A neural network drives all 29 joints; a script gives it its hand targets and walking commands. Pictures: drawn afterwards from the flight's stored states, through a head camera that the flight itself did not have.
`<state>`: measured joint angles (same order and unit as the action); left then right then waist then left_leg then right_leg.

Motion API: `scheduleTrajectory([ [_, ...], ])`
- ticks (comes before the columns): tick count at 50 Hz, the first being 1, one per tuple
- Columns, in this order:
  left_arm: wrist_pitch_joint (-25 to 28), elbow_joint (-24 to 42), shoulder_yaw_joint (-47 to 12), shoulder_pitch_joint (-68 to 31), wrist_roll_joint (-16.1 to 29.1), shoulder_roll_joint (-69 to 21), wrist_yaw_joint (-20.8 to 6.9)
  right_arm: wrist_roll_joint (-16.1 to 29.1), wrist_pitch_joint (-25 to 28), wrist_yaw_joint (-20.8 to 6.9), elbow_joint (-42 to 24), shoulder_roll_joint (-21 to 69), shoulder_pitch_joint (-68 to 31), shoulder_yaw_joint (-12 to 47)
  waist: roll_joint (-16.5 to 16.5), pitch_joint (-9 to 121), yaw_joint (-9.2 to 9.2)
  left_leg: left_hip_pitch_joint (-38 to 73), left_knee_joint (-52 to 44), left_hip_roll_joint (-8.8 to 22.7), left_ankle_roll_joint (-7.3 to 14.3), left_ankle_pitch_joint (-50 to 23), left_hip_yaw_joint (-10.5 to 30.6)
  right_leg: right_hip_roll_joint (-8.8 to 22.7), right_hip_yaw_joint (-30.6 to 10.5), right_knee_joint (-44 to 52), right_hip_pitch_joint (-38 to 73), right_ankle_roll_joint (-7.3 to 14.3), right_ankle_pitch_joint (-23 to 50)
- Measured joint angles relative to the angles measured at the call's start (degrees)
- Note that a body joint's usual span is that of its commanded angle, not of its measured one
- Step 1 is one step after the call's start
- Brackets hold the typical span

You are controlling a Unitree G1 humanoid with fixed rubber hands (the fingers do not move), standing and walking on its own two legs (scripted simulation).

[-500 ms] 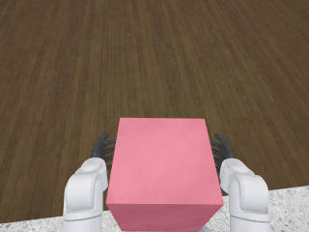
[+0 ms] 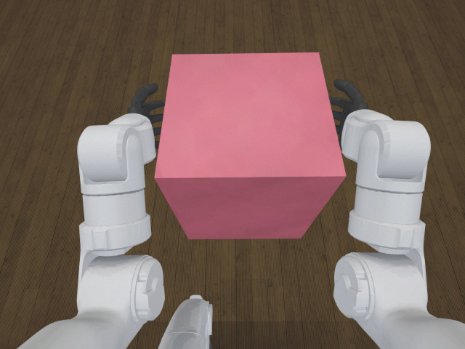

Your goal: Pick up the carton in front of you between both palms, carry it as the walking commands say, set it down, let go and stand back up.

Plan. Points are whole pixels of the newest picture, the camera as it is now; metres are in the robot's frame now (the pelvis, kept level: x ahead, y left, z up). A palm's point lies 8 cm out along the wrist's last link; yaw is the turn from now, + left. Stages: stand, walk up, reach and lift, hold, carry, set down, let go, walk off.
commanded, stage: carry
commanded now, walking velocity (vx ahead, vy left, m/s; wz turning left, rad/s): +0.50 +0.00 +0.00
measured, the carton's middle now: (244, 158) +0.39 +0.01 +0.08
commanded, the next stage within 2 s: none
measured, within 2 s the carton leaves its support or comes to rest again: neither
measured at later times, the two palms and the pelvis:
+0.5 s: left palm out of the picture +0.76 +0.13 +0.17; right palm (341, 3) +0.72 -0.17 +0.17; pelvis +0.34 +0.02 +0.03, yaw -1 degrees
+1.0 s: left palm out of the picture +1.06 +0.16 +0.23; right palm out of the picture +1.07 -0.14 +0.23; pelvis +0.68 +0.00 +0.05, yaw -1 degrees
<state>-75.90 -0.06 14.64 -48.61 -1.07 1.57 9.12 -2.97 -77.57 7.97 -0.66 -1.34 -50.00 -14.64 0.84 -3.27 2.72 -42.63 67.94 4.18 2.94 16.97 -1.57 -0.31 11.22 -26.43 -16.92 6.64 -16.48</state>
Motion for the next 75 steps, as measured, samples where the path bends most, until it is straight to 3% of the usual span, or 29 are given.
scheduleTrajectory([
  [5, -0.17, -3.5, 1.99, -3.28, -1.65, -0.55, -0.45, -0.73, -0.08, 0.04, 3.56, 0.06, -3.16, -2.16, -0.01, 1.62, -0.3, -2.74, -12.04, -0.17, 0.06, -3.92, -2.41, 0.03, -1.38, 2.23, 6.66, -1.11, -5.08],
  [9, -0.25, -4.96, 2.89, -2.98, -2.81, -0.92, -0.98, -1.41, 0.41, -0.03, 6.1, 0.76, -3.42, -2.79, -0.57, 2.48, -1.25, 3.68, -28.94, -3.29, 1.66, -6.69, -7.07, 1.5, -1.42, -0.95, 11.7, -3.26, -10.95],
  [11, -0.02, -5.01, 3.46, -2.23, -2.57, 0.01, -1.28, -1.97, 1.98, -0.03, 7.36, 1.93, -2.97, -2.03, -2.59, 1.56, -2.99, 6.68, -28.51, -4.84, 1.89, 0.82, -8.21, 3.69, -3.43, -15.61, 7.77, -4.39, -9.87],
  [14, 0.26, -3.79, 4.15, -0.83, -1.93, 0.47, -1.49, -2.03, 3.0, 0.32, 6.43, 2.98, -1.31, -0.63, -2.11, -1.23, -5.84, 10.09, -29.17, -5.28, 2.14, 2.34, -7.53, 0.35, -10.01, -44.56, -4.27, -4.62, -9.36],
  [16, 0.12, -1.35, 4.53, -0.3, -2.33, -0.41, -1.49, -1.08, 3.1, 0.82, 3.25, 3.34, 0.5, -0.5, -1.51, -3.2, -7.18, 13.43, -32.53, -5.45, 1.99, 2.72, -6.74, -0.53, -11.02, -52.15, -11.32, -4.0, -8.03],
  [20, 0.72, 4.66, 4.69, -0.09, -3.56, -2.66, -1.56, 0.56, 4.0, 1.74, -3.85, 4.01, 2.67, -1.46, -0.76, -5.63, -8.49, 19.63, -38.12, -5.02, 1.55, 3.87, -5.55, 0.49, -11.2, -48.84, -22.08, -3.8, -7.49],
  [24, 1.5, 9.03, 4.2, 0.47, -4.28, -3.89, -1.48, 1.36, 4.65, 1.99, -7.93, 4.55, 2.97, -2.31, -0.7, -4.77, -8.74, 25.35, -40.91, -4.29, 0.39, 7.11, -4.5, 1.91, -10.37, -34.08, -26.69, -4.25, -6.89],
  [27, 1.5, 8.84, 3.71, 0.65, -4.56, -3.74, -1.59, 1.4, 4.33, 1.82, -7.08, 4.11, 2.13, -2.48, -0.24, -2.32, -7.6, 29.84, -41.19, -3.18, -1.19, 11.02, -3.94, 1.41, -7.8, -18.28, -23.88, -3.92, -2.9],
  [29, 1.68, 6.06, 2.93, -0.12, -4.86, -3.42, -1.64, 1.18, 3.76, 1.38, -5.01, 2.81, 1.41, -2.37, 0.7, -0.83, -5.93, 31.36, -35.83, -1.44, -1.9, 15.0, -3.87, 0.0, -5.06, -11.15, -19.09, -3.41, 1.44],
  [30, 2.1, 4.15, 2.3, -0.54, -5.15, -3.36, -1.65, 1.21, 3.59, 1.05, -3.63, 1.84, 1.13, -2.32, 1.47, -0.45, -4.86, 29.97, -29.36, -0.27, -2.0, 13.88, -3.18, -0.54, -4.23, -12.74, -18.05, -3.51, 0.52],
  [33, 1.76, -0.8, 0.98, -0.64, -4.76, -2.87, -2.26, 1.16, 2.79, -0.86, 1.24, 0.32, 0.72, -2.46, 0.28, 0.53, -1.09, 20.4, -2.49, -3.26, -1.81, 12.35, 1.61, -1.03, -4.72, -13.16, -14.07, -3.2, -4.74],
  [35, 1.0, -1.96, 0.23, 0.35, -3.59, -2.1, -2.06, 0.33, 1.64, -1.23, 2.65, 0.51, 0.61, -2.4, -0.67, 0.8, 0.65, 14.0, 7.01, -4.53, -1.09, 10.01, 1.74, -0.93, -5.44, -9.56, -10.31, -3.89, -4.87],
  [39, 0.17, -1.31, 0.42, 0.82, -1.14, -1.16, -1.2, -1.42, 0.18, -1.32, 1.88, 1.64, -0.16, -2.84, -1.74, 0.6, 2.96, 4.59, 5.45, -4.39, -0.43, 7.21, 0.35, -0.36, -6.26, -2.55, -2.91, -3.28, -5.7],
  [44, 0.59, -2.51, 1.5, -1.2, -0.24, -0.7, -0.9, -2.73, 0.08, -1.49, 1.26, 2.15, -1.21, -3.35, -1.76, 2.47, 3.65, 0.43, -12.66, -3.37, -0.89, 4.27, -1.61, 0.38, -6.97, 2.35, 4.88, -4.24, -8.84],
  [48, 0.52, -7.0, 1.54, -2.72, -0.59, 0.23, -1.15, -3.32, 0.59, -1.37, 5.34, 1.9, -1.85, -2.95, -2.59, 4.96, 1.59, 6.79, -29.85, -5.2, 0.72, -0.1, -6.1, 2.23, -7.09, -1.54, 9.3, -5.66, -15.13],
  [50, 0.69, -8.89, 1.79, -2.22, -0.63, 1.38, -1.77, -3.7, 1.89, -1.36, 8.45, 2.43, -1.72, -1.8, -3.45, 4.95, -1.13, 8.78, -27.65, -6.2, 1.7, 0.73, -7.14, 3.38, -8.33, -15.87, 5.78, -5.96, -15.49],
  [53, 0.26, -10.2, 1.97, -0.64, -1.2, 1.31, -2.31, -3.03, 1.97, -1.03, 9.73, 2.52, 0.66, -0.1, -1.76, 4.18, -4.84, 13.0, -29.02, -6.11, 2.01, 4.42, -6.3, 0.1, -11.15, -41.96, -5.4, -4.98, -12.52],
  [55, -0.37, -9.56, 2.04, -0.26, -2.03, 0.61, -2.35, -1.35, 1.63, -0.49, 8.52, 2.02, 2.35, 0.58, -1.05, 3.25, -6.84, 16.3, -32.55, -5.97, 1.46, 4.29, -5.61, -0.47, -10.8, -48.87, -12.19, -4.33, -9.59],
  [58, -0.75, -6.92, 2.5, -0.28, -3.15, -0.46, -2.35, 0.97, 1.79, 0.46, 6.2, 1.38, 3.1, 0.68, -0.47, 1.88, -8.68, 20.78, -36.78, -5.49, 1.55, 4.9, -4.97, 0.05, -10.26, -47.59, -19.94, -4.03, -7.95],
  [62, -0.76, -2.58, 3.4, -0.49, -3.99, -1.38, -2.37, 2.32, 2.55, 1.13, 3.86, 1.27, 2.01, 0.1, -0.23, 1.69, -9.43, 26.03, -40.2, -4.71, 0.79, 7.25, -4.4, 1.46, -9.33, -34.76, -24.99, -4.48, -7.49],
  [67, -0.73, -2.16, 3.17, -1.58, -4.38, -1.25, -2.2, 2.28, 2.33, 1.2, 4.58, 0.78, -0.45, -0.58, 1.02, 3.9, -7.31, 31.78, -38.49, -2.27, -1.58, 13.89, -3.67, 0.44, -4.57, -12.04, -19.03, -3.5, -1.97],
  [69, 0.31, -5.03, 2.19, -2.52, -4.76, -1.61, -2.19, 2.26, 2.13, 0.68, 6.04, -0.6, -0.94, -1.02, 2.18, 4.21, -5.04, 29.76, -27.12, -0.21, -1.89, 14.63, -2.39, -0.8, -2.81, -12.76, -16.46, -3.07, 0.1],
  [72, 0.33, -7.65, 0.51, -1.51, -4.78, -1.73, -1.95, 1.45, 1.57, -0.3, 8.76, -1.1, -0.72, -1.74, 0.5, 4.36, -1.15, 19.67, -1.28, -2.92, -1.71, 12.51, 1.77, -1.09, -3.47, -12.74, -12.72, -2.92, -5.14],
  [75, -0.55, -7.02, -0.54, 0.29, -2.32, -0.84, -1.18, 0.06, 0.15, -0.45, 8.94, -0.31, -0.98, -2.19, -0.58, 3.64, 1.5, 10.34, 8.25, -3.85, -1.0, 8.62, 1.54, -0.88, -4.38, -7.69, -7.58, -3.45, -5.39],
])
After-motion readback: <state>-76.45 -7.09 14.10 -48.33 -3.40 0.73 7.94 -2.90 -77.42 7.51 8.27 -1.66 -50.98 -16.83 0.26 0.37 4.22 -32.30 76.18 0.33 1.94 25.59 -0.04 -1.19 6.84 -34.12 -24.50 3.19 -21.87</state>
